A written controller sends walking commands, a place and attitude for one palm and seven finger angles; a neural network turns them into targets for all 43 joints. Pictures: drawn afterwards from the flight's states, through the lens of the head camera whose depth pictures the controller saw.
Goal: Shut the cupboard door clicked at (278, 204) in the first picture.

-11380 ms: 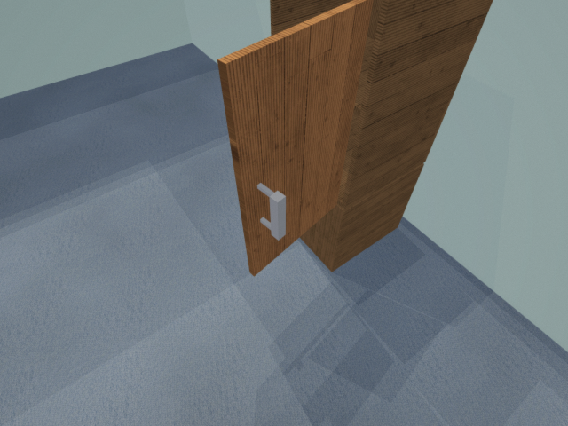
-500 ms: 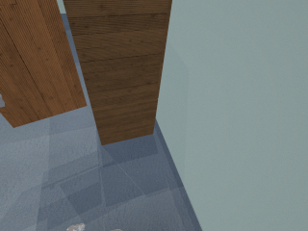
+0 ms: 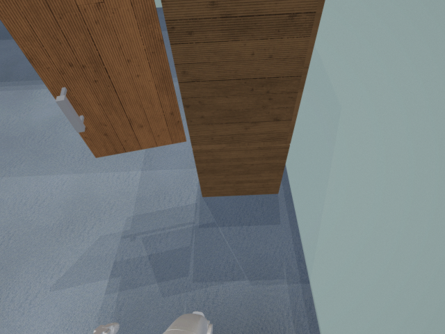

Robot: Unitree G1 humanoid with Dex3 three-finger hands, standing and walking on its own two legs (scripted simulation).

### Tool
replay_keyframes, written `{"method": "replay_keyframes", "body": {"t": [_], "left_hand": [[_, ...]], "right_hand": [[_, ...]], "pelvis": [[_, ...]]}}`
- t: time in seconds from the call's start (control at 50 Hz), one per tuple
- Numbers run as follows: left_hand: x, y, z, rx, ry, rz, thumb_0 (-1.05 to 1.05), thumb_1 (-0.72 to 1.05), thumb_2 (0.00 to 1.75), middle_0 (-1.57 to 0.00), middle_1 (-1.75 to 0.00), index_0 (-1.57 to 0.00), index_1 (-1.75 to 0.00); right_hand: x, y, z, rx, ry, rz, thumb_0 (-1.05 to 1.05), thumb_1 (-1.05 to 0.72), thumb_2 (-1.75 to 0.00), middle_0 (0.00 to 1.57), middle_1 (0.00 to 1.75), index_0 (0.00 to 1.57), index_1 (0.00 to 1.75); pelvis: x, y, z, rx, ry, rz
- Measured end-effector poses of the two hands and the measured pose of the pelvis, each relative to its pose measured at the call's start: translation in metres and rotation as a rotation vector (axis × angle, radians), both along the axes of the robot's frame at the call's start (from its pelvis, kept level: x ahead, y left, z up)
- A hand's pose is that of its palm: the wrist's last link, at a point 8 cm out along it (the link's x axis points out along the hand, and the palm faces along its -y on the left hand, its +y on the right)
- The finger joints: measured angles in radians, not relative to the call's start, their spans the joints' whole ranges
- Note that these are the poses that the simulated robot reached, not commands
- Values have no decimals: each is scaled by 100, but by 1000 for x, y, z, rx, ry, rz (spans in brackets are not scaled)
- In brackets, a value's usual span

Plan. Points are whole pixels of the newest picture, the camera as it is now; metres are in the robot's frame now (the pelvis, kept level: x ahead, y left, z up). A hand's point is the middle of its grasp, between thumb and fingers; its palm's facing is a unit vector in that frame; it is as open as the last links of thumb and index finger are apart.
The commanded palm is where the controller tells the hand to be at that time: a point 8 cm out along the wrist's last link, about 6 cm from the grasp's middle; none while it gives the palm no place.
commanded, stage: turn to face it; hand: left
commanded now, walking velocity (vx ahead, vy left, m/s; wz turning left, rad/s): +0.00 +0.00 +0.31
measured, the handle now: (72, 110) +0.71 +0.50 -0.08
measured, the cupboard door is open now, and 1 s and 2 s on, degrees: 100 100 100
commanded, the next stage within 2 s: take the last steps up to it in 0.16 s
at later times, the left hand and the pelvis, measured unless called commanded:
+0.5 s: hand out of the picture +0.03 +0.21 -0.16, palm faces +0.20 -0.95 -0.24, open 7.4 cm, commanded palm none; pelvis +0.02 +0.00 +0.00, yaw +9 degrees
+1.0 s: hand out of the picture +0.04 +0.24 -0.18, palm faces +0.29 -0.94 -0.16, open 7.4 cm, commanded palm none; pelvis +0.13 +0.08 -0.01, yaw +13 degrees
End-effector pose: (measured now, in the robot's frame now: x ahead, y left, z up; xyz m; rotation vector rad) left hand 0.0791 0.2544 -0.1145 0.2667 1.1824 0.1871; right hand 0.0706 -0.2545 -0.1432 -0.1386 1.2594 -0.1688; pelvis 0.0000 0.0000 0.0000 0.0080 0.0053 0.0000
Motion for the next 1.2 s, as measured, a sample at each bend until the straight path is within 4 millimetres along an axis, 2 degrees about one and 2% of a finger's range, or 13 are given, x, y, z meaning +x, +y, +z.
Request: {"method": "replay_keyframes", "body": {"t": [0.16,0.3,0.36,0.44,0.54,0.64,0.76,0.84,0.9,0.94,1.0,1.1,1.2], "left_hand": [[-48,-24,-8,-79,79,105,1,90,90,-20,-30,-20,-30],[-87,-7,-38,-116,162,205,1,90,90,-21,-30,-20,-30],[-88,1,-34,-106,172,224,1,90,90,-20,-30,-20,-30],[-76,4,-20,-89,122,225,1,91,90,-20,-30,-20,-30],[-59,-1,-13,-48,30,228,1,91,90,-20,-30,-19,-30],[-72,-16,-5,-67,61,290,1,91,90,-20,-30,-19,-30],[-91,-31,-4,-144,200,341,1,90,90,-20,-30,-20,-30],[-100,-26,-13,-191,279,396,1,90,90,-20,-30,-20,-30],[-101,-12,-28,-222,338,425,1,90,90,-20,-30,-20,-30],[-93,3,-37,-227,371,416,1,90,90,-20,-30,-20,-30],[-56,31,-39,-200,340,381,1,90,90,-20,-30,-20,-30],[38,73,-23,-138,163,312,1,91,90,-20,-30,-19,-30],[133,93,-8,-91,6,230,1,91,90,-20,-30,-19,-30]], "right_hand": [[41,2,18,-15,-18,99,1,-91,-90,20,30,19,30],[80,27,22,-62,-110,205,0,-91,-90,20,30,20,30],[80,35,24,-60,-118,230,0,-91,-90,20,30,20,30],[69,37,20,-29,-92,239,0,-91,-90,20,30,20,30],[54,27,-1,17,-13,224,0,-91,-90,20,30,20,30],[59,22,2,23,73,238,1,-91,-90,20,30,20,30],[98,38,19,11,63,254,1,-91,-90,20,30,19,30],[140,69,19,1,38,309,1,-91,-90,19,30,19,30],[175,98,12,-13,-24,343,1,-91,-90,19,30,19,30],[190,114,7,-23,-68,337,0,-91,-90,19,30,19,30],[195,132,9,-15,-72,315,0,-91,-90,20,30,20,30],[189,138,13,-14,-17,258,-1,-95,-89,20,30,20,30],[181,135,4,11,77,214,0,-94,-89,20,30,20,30]], "pelvis": [[7,-6,10,34,-9,72],[8,7,-5,11,-15,115],[7,7,-2,4,-16,126],[10,3,4,-6,-15,144],[24,-8,-4,13,-13,176],[42,-4,6,4,-19,211],[73,15,17,18,7,236],[95,38,12,15,8,254],[114,63,-2,-4,3,251],[122,75,-10,-3,-2,249],[135,85,-6,11,-2,230],[160,97,6,18,5,214],[192,102,7,29,-1,203]]}}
